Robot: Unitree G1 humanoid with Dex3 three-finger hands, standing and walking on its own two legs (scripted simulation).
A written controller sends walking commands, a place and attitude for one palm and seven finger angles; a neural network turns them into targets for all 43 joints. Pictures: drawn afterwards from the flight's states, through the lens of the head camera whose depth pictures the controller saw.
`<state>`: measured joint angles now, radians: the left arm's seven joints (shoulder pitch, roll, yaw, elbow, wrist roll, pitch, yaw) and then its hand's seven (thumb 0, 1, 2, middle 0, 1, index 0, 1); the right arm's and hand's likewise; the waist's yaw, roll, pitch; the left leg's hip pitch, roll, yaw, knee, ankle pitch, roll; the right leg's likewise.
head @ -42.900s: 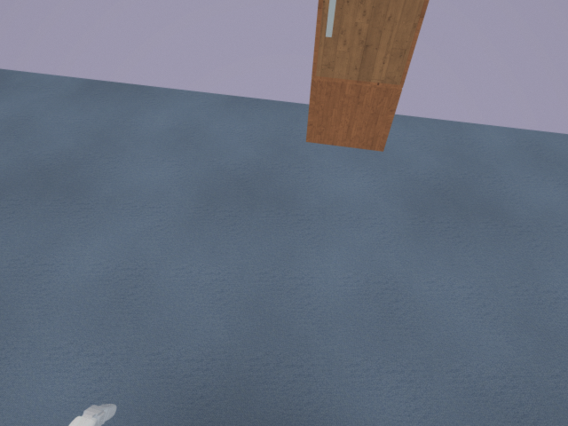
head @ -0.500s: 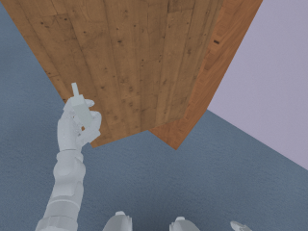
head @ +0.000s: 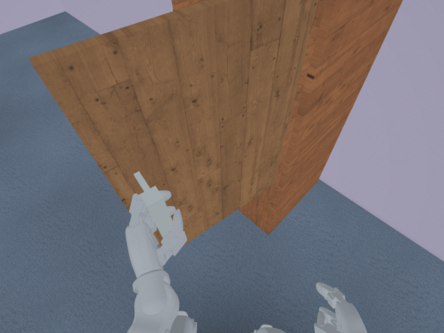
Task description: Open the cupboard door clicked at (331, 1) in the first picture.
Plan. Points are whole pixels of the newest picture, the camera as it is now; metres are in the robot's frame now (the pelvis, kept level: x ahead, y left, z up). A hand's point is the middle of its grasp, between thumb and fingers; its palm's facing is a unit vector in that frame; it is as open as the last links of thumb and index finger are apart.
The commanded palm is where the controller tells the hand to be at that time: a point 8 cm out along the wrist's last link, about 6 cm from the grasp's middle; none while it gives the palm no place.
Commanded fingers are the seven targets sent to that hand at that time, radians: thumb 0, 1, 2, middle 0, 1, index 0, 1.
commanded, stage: open thumb and fingers to let go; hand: left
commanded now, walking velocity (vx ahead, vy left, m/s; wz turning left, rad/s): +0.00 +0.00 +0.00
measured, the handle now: (156, 210) +0.33 +0.13 +0.03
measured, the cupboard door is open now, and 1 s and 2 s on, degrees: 80 79 82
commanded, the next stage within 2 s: slide the hand sideways off the handle in 0.84 s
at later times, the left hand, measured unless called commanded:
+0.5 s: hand (176, 227) +0.30 +0.09 +0.03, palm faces +0.33 -0.94 +0.02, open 11.9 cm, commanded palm +0.26 +0.14 +0.03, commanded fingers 0.00 -0.50 0.30 -0.28 -1.05 -0.28 -1.05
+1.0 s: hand (171, 228) +0.29 +0.10 +0.03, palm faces +0.21 -0.98 -0.01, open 14.7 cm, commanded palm +0.26 +0.14 +0.03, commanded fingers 0.00 -0.50 0.30 -0.15 -0.30 -0.15 -0.30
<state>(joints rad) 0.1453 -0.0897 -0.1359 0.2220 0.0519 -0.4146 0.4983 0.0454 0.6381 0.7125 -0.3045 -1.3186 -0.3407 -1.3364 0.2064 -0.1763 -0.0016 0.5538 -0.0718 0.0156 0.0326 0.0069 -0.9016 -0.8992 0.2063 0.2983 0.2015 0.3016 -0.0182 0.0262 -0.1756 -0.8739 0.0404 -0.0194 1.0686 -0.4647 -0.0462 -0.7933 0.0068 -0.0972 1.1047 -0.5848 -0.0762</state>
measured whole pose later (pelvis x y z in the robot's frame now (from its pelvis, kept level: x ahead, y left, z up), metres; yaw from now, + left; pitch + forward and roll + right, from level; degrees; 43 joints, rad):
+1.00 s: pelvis -0.02 +0.05 -0.01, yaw +0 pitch +16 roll -2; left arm -0.05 -0.07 -0.21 0.37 0.12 -0.44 0.50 -0.01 -0.50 0.30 -0.41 -0.63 -0.39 -0.61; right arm 0.17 -0.18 0.00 0.59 -0.07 0.02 0.03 0.01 -0.90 -0.90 0.21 0.30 0.20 0.30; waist -0.01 0.03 -0.15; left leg -0.96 0.01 -0.01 1.14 -0.46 0.02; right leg -0.85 -0.02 -0.08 1.13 -0.55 -0.02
